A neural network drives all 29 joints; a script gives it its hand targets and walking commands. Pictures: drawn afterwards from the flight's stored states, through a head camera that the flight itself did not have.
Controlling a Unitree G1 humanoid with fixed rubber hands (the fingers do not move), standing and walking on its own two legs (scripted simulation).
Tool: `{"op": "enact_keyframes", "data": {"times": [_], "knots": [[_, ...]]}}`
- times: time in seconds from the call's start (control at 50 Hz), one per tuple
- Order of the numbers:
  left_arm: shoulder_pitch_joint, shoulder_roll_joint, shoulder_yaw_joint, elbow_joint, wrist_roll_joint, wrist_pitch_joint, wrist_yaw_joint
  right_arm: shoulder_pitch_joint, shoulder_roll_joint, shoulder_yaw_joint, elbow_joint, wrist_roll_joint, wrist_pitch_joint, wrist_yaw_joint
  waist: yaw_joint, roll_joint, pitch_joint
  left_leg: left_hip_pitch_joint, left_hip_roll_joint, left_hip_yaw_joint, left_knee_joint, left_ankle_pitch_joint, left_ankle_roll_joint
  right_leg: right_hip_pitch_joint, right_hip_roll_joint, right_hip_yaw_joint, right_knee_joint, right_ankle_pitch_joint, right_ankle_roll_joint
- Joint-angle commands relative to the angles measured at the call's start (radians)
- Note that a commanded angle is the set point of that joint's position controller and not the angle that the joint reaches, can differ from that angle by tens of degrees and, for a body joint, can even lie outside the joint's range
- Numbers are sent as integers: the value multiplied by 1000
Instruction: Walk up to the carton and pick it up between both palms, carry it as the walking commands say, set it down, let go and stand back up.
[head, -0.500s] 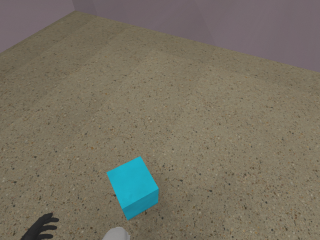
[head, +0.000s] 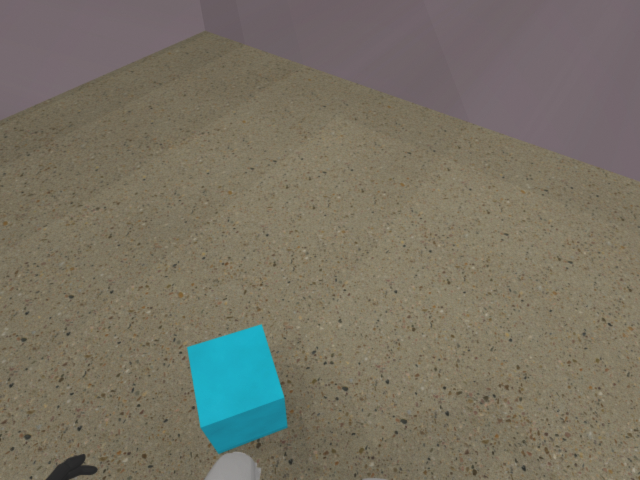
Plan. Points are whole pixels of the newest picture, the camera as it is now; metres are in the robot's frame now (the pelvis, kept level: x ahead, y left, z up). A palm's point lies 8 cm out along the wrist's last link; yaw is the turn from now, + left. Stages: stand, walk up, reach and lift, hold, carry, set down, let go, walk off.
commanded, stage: walk up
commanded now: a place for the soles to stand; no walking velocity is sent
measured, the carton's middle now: (240, 389) +0.45 +0.20 -0.61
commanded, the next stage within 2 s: none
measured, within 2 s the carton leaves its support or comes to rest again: neither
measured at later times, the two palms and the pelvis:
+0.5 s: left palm out of the picture +0.08 +0.34 -0.07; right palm out of the picture +0.15 -0.32 -0.07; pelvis +0.02 +0.00 +0.01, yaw +6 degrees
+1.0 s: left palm out of the picture +0.04 +0.38 -0.07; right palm (531, 460) +0.18 -0.27 -0.07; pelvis +0.02 +0.03 +0.01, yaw +14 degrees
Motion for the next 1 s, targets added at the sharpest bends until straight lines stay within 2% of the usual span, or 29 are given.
{"op": "enact_keyframes", "data": {"times": [0.0,0.06,0.12,0.2,0.26,0.28,0.3,0.32,0.34,0.38,0.42,0.46,0.48,0.5,0.52,0.54,0.58,0.6,0.64,0.7,0.74,0.76,0.78,0.8,0.82,0.84,0.86,0.9,0.98], "knots": [[-47,282,101,-44,-16,-77,49,80,-158,-107,-23,-5,-1,42,-22,-37,98,-226,-3,-58,64,109,-27,41,-240,330,-557,-5,-30],[41,251,88,-5,-29,-91,58,17,-127,-89,-33,-4,3,58,26,-74,14,-216,-17,-29,-76,70,-19,285,-230,205,-418,557,-48],[100,240,79,5,-34,-87,65,-60,-106,-75,-52,-7,2,68,67,-129,-73,-214,-25,43,-212,56,-17,477,-209,94,-314,859,-58],[72,260,75,-22,-39,-70,70,-73,-104,-76,-61,-17,2,77,70,-163,-123,-105,-12,131,-333,26,-1,427,-244,60,-236,881,-103],[-31,246,51,-58,-51,-63,68,15,-107,-90,-38,-31,-4,80,-24,-62,-175,206,-45,157,-523,221,54,214,-201,-33,-109,758,-99],[-15,210,43,-61,-60,-63,70,52,-155,-109,-44,-43,-8,79,-55,102,-240,319,46,-41,-555,399,134,129,-122,-75,92,650,-60],[-18,179,33,-82,-70,-62,73,19,-230,-126,-86,-48,-5,80,-60,289,-233,397,186,-379,-597,605,247,-84,21,-89,249,281,-17],[-14,188,41,-84,-62,-52,77,-17,-237,-124,-98,-33,0,81,-35,307,-206,384,261,-558,-656,532,324,-193,84,-20,294,-200,-13],[-26,212,43,-64,-54,-42,76,-29,-236,-122,-96,-23,4,74,-32,261,-146,241,246,-504,-645,384,322,-140,30,42,301,-252,-11],[-17,183,36,-42,-61,-52,69,-89,-205,-109,-121,-38,26,65,-11,260,-40,74,167,-393,-668,107,233,-99,35,14,97,-263,-26],[41,182,49,-5,-50,-62,68,-97,-161,-101,-134,-51,41,77,-18,303,-69,77,124,-335,-670,141,200,-48,66,-69,-39,-138,-15],[90,168,53,25,-33,-68,72,-138,-175,-106,-147,-44,54,88,21,303,-113,-18,109,-343,-634,93,169,160,92,-85,-250,62,-24],[127,181,58,39,-18,-75,77,-145,-150,-103,-150,-38,61,91,46,248,-127,-104,72,-324,-546,25,130,269,70,-10,-375,82,-30],[158,253,73,42,8,-85,83,-158,-84,-86,-165,-27,64,89,74,-6,-120,-280,-50,-226,-334,-115,65,333,-125,257,-526,-79,-66],[65,355,92,3,17,-86,85,-130,-56,-83,-166,-25,64,81,42,-166,-49,-331,-127,-54,-128,-120,-2,190,-395,480,-686,-322,-130],[-40,367,109,-19,19,-82,89,-141,-131,-110,-140,-41,67,80,22,-37,27,-282,-44,-90,15,-101,-25,41,-471,509,-688,-362,-196],[-104,300,88,-20,-5,-89,88,-73,-159,-124,-104,-30,67,101,-21,45,73,-183,-25,-90,55,-20,-17,13,-374,330,-593,-159,-191],[-99,277,82,-22,-11,-93,88,-47,-141,-127,-106,-24,60,108,-36,26,46,-167,-23,-59,39,5,-22,55,-322,242,-548,-6,-188],[-61,269,78,-12,-10,-92,75,-53,-119,-122,-110,-18,49,112,0,-49,11,-140,-10,14,-71,21,-37,139,-261,95,-500,126,-160],[12,272,77,-2,-8,-84,59,-105,-97,-99,-119,-16,22,107,64,-148,-46,-82,-4,103,-238,-48,-29,231,-251,32,-404,343,-170],[-38,277,73,-25,-8,-74,50,-53,-107,-102,-98,-9,4,100,46,-173,-91,24,-24,148,-325,-48,-26,207,-276,4,-340,416,-178],[-66,287,72,-35,-12,-67,47,6,-105,-105,-79,-11,-4,93,7,-160,-121,122,-36,172,-431,29,-18,172,-278,-24,-287,395,-161],[-80,262,61,-44,-16,-60,45,69,-121,-114,-55,-16,-12,85,-29,-84,-169,252,-62,150,-510,97,3,119,-243,-53,-182,330,-124],[-61,209,43,-48,-27,-55,45,94,-169,-131,-55,-28,-19,74,-66,113,-187,336,14,-71,-612,87,55,16,-173,-87,25,297,-85],[-62,140,25,-70,-42,-54,49,27,-237,-137,-103,-42,-22,69,-42,347,-132,346,195,-500,-733,210,164,-183,-28,-108,144,-37,-28],[-73,195,44,-62,-39,-41,59,-13,-244,-130,-125,-41,-21,70,-24,242,-107,268,241,-663,-762,77,219,-231,3,13,175,-184,-28],[-87,232,53,-38,-38,-35,58,-42,-250,-131,-126,-33,-17,66,-20,179,-64,205,206,-608,-738,-3,217,-207,-13,57,194,-179,-25],[-83,205,51,-15,-48,-38,51,-70,-221,-118,-132,-42,-5,57,-10,193,-6,98,155,-510,-736,-125,189,-158,13,39,96,-162,-23],[-4,190,61,26,-36,-55,57,-57,-183,-110,-132,-48,13,70,-21,247,-100,156,148,-468,-713,-25,191,-53,56,-37,-84,-119,-26]]}}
